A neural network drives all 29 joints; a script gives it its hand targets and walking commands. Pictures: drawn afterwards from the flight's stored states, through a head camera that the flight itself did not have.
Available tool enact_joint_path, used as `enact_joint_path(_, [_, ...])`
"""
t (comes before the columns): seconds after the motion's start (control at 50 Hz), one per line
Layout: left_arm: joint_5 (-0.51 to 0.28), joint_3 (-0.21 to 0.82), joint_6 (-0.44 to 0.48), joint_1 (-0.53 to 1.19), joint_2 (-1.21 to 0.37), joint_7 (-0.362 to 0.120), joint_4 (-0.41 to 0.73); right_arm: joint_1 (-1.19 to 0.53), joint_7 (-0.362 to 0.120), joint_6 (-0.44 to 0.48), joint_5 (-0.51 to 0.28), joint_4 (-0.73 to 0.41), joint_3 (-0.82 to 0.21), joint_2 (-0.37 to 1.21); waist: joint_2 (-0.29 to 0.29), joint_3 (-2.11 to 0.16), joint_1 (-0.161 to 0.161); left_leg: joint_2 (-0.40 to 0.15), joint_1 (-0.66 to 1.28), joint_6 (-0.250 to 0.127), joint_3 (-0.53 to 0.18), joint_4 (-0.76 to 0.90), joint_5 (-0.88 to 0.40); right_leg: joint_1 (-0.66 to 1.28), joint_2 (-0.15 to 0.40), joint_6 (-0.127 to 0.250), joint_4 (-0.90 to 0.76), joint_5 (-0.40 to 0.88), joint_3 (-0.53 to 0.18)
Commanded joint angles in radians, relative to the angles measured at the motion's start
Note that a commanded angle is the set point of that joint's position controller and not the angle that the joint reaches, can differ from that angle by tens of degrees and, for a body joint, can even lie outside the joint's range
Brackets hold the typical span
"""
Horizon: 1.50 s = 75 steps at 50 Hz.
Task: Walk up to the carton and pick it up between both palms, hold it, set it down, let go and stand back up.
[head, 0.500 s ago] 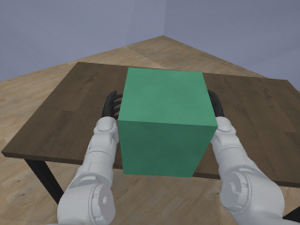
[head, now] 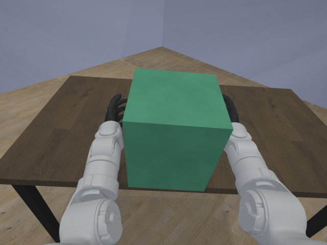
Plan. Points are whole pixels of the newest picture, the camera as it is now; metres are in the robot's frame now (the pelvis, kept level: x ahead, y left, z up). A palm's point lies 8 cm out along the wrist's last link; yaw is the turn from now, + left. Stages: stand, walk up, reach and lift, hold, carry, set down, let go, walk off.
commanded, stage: reach and lift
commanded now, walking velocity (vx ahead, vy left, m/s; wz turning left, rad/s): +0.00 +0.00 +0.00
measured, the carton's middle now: (170, 132) +0.40 +0.00 +0.12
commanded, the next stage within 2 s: hold in 1.48 s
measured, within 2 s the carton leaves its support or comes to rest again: neither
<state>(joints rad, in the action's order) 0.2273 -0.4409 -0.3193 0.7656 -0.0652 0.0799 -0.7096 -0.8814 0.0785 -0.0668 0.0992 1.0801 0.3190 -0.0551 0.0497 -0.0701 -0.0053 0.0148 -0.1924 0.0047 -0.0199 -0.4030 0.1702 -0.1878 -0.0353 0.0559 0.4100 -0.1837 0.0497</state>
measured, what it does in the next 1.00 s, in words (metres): stands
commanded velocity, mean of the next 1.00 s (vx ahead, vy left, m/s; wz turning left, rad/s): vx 0.00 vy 0.00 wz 0.00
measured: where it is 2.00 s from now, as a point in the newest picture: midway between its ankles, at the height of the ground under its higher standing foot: outside the picture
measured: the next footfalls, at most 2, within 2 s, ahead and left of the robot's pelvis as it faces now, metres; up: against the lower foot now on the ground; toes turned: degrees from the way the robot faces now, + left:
none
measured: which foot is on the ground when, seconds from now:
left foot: down 0.00-1.00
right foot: down 0.00-1.00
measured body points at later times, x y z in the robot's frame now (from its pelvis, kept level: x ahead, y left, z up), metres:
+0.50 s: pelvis -0.01 +0.00 +0.00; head -0.06 +0.02 +0.45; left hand +0.40 +0.15 +0.17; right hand +0.40 -0.15 +0.19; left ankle +0.03 +0.12 -0.74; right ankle +0.03 -0.08 -0.74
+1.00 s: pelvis -0.01 +0.00 +0.00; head -0.06 +0.02 +0.45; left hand +0.40 +0.15 +0.19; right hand +0.39 -0.16 +0.21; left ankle +0.03 +0.12 -0.74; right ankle +0.03 -0.08 -0.74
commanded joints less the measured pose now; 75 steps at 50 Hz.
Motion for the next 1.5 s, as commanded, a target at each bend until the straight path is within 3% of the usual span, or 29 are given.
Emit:
enact_joint_path(0.0, [-0.067, 0.418, 0.009, 0.743, -0.43, -0.147, 0.132, -0.723, -0.107, 0.016, -0.068, -0.309, -0.249, 0.629, -0.024, -0.417, -0.038, 0.017, 0.052, -0.009, 0.035, 0.12, -0.113, 0.32, 0.035, -0.1, -0.103, 0.311, -0.01])
enact_joint_path(0.06, [-0.064, 0.43, -0.019, 0.767, -0.452, -0.149, 0.146, -0.764, -0.109, -0.001, -0.079, -0.318, -0.243, 0.587, -0.053, -0.377, -0.034, 0.006, 0.067, 0.0, 0.026, 0.141, -0.063, 0.269, 0.021, -0.085, -0.118, 0.178, 0.004])
enact_joint_path(0.08, [-0.088, 0.439, -0.023, 0.794, -0.426, -0.16, 0.148, -0.757, -0.098, -0.008, -0.086, -0.354, -0.257, 0.624, -0.025, -0.387, -0.049, 0.015, 0.057, -0.009, 0.032, 0.13, -0.045, 0.282, 0.031, -0.093, -0.119, 0.205, -0.005])
enact_joint_path(0.1, [-0.071, 0.431, -0.039, 0.773, -0.436, -0.163, 0.133, -0.728, -0.095, -0.024, -0.083, -0.314, -0.233, 0.605, -0.047, -0.317, -0.063, 0.014, 0.056, -0.008, 0.026, 0.143, -0.024, 0.273, 0.03, -0.089, -0.125, 0.173, -0.003])
enact_joint_path(0.12, [-0.097, 0.449, -0.042, 0.795, -0.437, -0.17, 0.161, -0.741, -0.087, -0.03, -0.097, -0.344, -0.26, 0.631, -0.03, -0.343, -0.063, 0.013, 0.061, -0.007, 0.03, 0.141, -0.027, 0.293, 0.03, -0.09, -0.123, 0.176, -0.008])
enact_joint_path(0.14, [-0.087, 0.452, -0.042, 0.825, -0.458, -0.162, 0.174, -0.782, -0.098, -0.03, -0.093, -0.348, -0.245, 0.613, -0.056, -0.35, -0.056, 0.01, 0.065, -0.003, 0.021, 0.146, -0.025, 0.253, 0.022, -0.083, -0.124, 0.138, 0.006])
enact_joint_path(0.18, [-0.089, 0.448, -0.057, 0.811, -0.435, -0.172, 0.149, -0.777, -0.085, -0.043, -0.094, -0.365, -0.253, 0.627, -0.031, -0.351, -0.069, 0.014, 0.058, -0.006, 0.028, 0.144, -0.011, 0.265, 0.031, -0.092, -0.132, 0.147, -0.002])
enact_joint_path(0.2, [-0.09, 0.461, -0.059, 0.831, -0.466, -0.163, 0.194, -0.792, -0.093, -0.04, -0.112, -0.365, -0.261, 0.626, -0.063, -0.36, -0.059, 0.012, 0.064, 0.0, 0.023, 0.142, -0.04, 0.266, 0.024, -0.085, -0.119, 0.149, 0.003])
enact_joint_path(0.28, [-0.121, 0.495, -0.072, 0.875, -0.464, -0.168, 0.227, -0.794, -0.077, -0.059, -0.14, -0.409, -0.296, 0.659, -0.059, -0.402, -0.08, 0.018, 0.077, 0.002, 0.021, 0.122, -0.055, 0.284, 0.029, -0.091, -0.113, 0.202, -0.009])
enact_joint_path(0.32, [-0.117, 0.478, -0.085, 0.851, -0.446, -0.17, 0.217, -0.819, -0.069, -0.074, -0.153, -0.441, -0.333, 0.677, -0.015, -0.403, -0.061, 0.023, 0.066, -0.013, 0.024, 0.122, -0.068, 0.305, 0.027, -0.104, -0.113, 0.231, -0.016])
enact_joint_path(0.38, [-0.092, 0.463, -0.103, 0.813, -0.455, -0.177, 0.255, -0.772, -0.054, -0.102, -0.18, -0.441, -0.357, 0.672, -0.038, -0.406, -0.064, 0.025, 0.085, -0.013, 0.017, 0.12, -0.102, 0.342, 0.028, -0.104, -0.107, 0.268, -0.015])
enact_joint_path(0.44, [-0.099, 0.462, -0.12, 0.859, -0.424, -0.181, 0.253, -0.764, -0.05, -0.13, -0.185, -0.427, -0.358, 0.675, -0.033, -0.361, -0.062, 0.024, 0.057, -0.019, 0.016, 0.128, -0.017, 0.299, 0.034, -0.106, -0.121, 0.172, -0.025])
enact_joint_path(0.52, [-0.112, 0.489, -0.141, 0.841, -0.427, -0.193, 0.301, -0.76, -0.027, -0.151, -0.215, -0.505, -0.391, 0.692, -0.041, -0.407, -0.087, 0.038, 0.074, -0.014, 0.02, 0.115, -0.065, 0.347, 0.039, -0.114, -0.116, 0.251, -0.028])
enact_joint_path(0.54, [-0.121, 0.499, -0.139, 0.861, -0.439, -0.189, 0.323, -0.793, -0.028, -0.148, -0.234, -0.532, -0.421, 0.699, -0.039, -0.453, -0.072, 0.037, 0.1, -0.015, 0.015, 0.106, -0.094, 0.343, 0.029, -0.114, -0.109, 0.277, -0.026])
enact_joint_path(0.58, [-0.141, 0.538, -0.156, 0.852, -0.473, -0.192, 0.316, -0.813, -0.014, -0.154, -0.242, -0.575, -0.419, 0.676, -0.063, -0.431, -0.109, 0.035, 0.105, 0.0, 0.007, 0.096, -0.099, 0.316, 0.023, -0.107, -0.114, 0.277, -0.022])
enact_joint_path(0.64, [-0.136, 0.541, -0.162, 0.884, -0.476, -0.184, 0.33, -0.784, -0.021, -0.174, -0.238, -0.511, -0.393, 0.666, -0.091, -0.403, -0.112, 0.021, 0.11, 0.005, -0.002, 0.113, -0.051, 0.262, 0.026, -0.102, -0.124, 0.189, -0.013])
enact_joint_path(0.68, [-0.122, 0.5, -0.185, 0.823, -0.452, -0.198, 0.263, -0.784, -0.013, -0.186, -0.232, -0.536, -0.386, 0.663, -0.049, -0.357, -0.104, 0.026, 0.091, -0.013, 0.008, 0.117, -0.008, 0.267, 0.032, -0.106, -0.139, 0.15, -0.024])
enact_joint_path(0.74, [-0.084, 0.45, -0.202, 0.831, -0.414, -0.213, 0.222, -0.754, -0.027, -0.203, -0.201, -0.436, -0.331, 0.622, -0.078, -0.261, -0.099, 0.019, 0.073, -0.013, 0.014, 0.148, 0.058, 0.231, 0.031, -0.098, -0.151, 0.034, -0.011])
enact_joint_path(0.86, [-0.177, 0.566, -0.17, 0.949, -0.474, -0.179, 0.428, -0.809, -0.036, -0.187, -0.287, -0.571, -0.432, 0.685, -0.094, -0.489, -0.104, 0.016, 0.145, 0.012, -0.004, 0.088, -0.123, 0.266, 0.014, -0.097, -0.111, 0.249, -0.018])
enact_joint_path(0.94, [-0.15, 0.535, -0.199, 0.866, -0.438, -0.181, 0.352, -0.825, -0.022, -0.211, -0.294, -0.603, -0.464, 0.681, -0.055, -0.441, -0.08, 0.027, 0.113, -0.011, 0.0, 0.088, -0.091, 0.278, 0.021, -0.111, -0.117, 0.246, -0.024])
enact_joint_path(0.96, [-0.132, 0.506, -0.211, 0.846, -0.419, -0.187, 0.299, -0.812, -0.019, -0.224, -0.286, -0.557, -0.446, 0.668, -0.043, -0.367, -0.078, 0.026, 0.09, -0.02, 0.003, 0.105, -0.033, 0.262, 0.025, -0.113, -0.13, 0.183, -0.031])
enact_joint_path(1.06, [-0.125, 0.498, -0.22, 0.872, -0.404, -0.203, 0.324, -0.759, -0.016, -0.241, -0.272, -0.5, -0.407, 0.648, -0.072, -0.335, -0.105, 0.028, 0.085, -0.013, 0.01, 0.12, 0.003, 0.247, 0.032, -0.114, -0.137, 0.132, -0.03])
enact_joint_path(1.08, [-0.126, 0.499, -0.225, 0.859, -0.409, -0.209, 0.332, -0.785, -0.013, -0.238, -0.286, -0.545, -0.415, 0.655, -0.058, -0.344, -0.103, 0.028, 0.079, -0.016, 0.005, 0.115, -0.015, 0.277, 0.03, -0.111, -0.13, 0.155, -0.028])
enact_joint_path(1.12, [-0.155, 0.538, -0.218, 0.921, -0.427, -0.199, 0.365, -0.817, -0.02, -0.236, -0.297, -0.551, -0.417, 0.647, -0.101, -0.388, -0.108, 0.022, 0.1, 0.002, -0.005, 0.115, -0.018, 0.245, 0.021, -0.103, -0.129, 0.143, -0.02])
enact_joint_path(1.16, [-0.179, 0.561, -0.216, 0.945, -0.431, -0.191, 0.414, -0.84, -0.023, -0.232, -0.312, -0.599, -0.446, 0.673, -0.077, -0.449, -0.094, 0.022, 0.11, -0.007, -0.001, 0.096, -0.041, 0.241, 0.023, -0.106, -0.123, 0.163, -0.026])
enact_joint_path(1.34, [-0.153, 0.534, -0.251, 0.915, -0.416, -0.191, 0.344, -0.832, -0.013, -0.272, -0.306, -0.55, -0.425, 0.646, -0.084, -0.354, -0.107, 0.025, 0.079, -0.013, 0.003, 0.112, 0.027, 0.209, 0.025, -0.11, -0.147, 0.074, -0.033])
enact_joint_path(1.38, [-0.175, 0.544, -0.249, 0.924, -0.41, -0.194, 0.38, -0.827, -0.011, -0.273, -0.315, -0.578, -0.428, 0.656, -0.069, -0.387, -0.119, 0.024, 0.076, -0.014, -0.004, 0.111, 0.01, 0.238, 0.026, -0.112, -0.134, 0.119, -0.032])
enact_joint_path(1.44, [-0.196, 0.587, -0.254, 0.96, -0.438, -0.184, 0.437, -0.824, -0.012, -0.281, -0.343, -0.593, -0.445, 0.648, -0.108, -0.421, -0.123, 0.019, 0.104, 0.002, -0.012, 0.102, -0.022, 0.218, 0.021, -0.108, -0.13, 0.144, -0.031])
enact_joint_path(1.48, [-0.197, 0.595, -0.262, 0.948, -0.444, -0.176, 0.446, -0.842, -0.012, -0.284, -0.346, -0.615, -0.469, 0.653, -0.099, -0.448, -0.11, 0.019, 0.112, -0.002, -0.012, 0.093, -0.044, 0.232, 0.018, -0.107, -0.126, 0.169, -0.033])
